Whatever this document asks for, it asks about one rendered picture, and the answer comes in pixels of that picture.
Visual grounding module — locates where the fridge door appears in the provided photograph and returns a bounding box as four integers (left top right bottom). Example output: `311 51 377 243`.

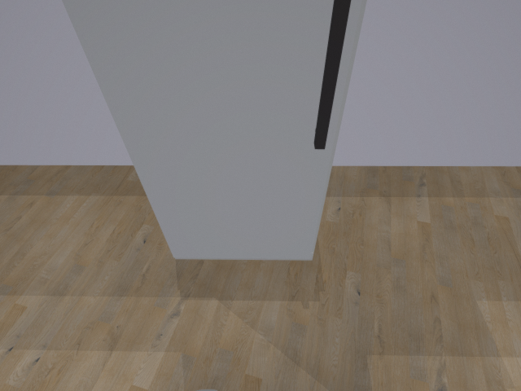
62 0 362 259

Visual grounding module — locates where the handle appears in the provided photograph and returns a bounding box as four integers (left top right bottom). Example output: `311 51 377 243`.
314 0 351 149

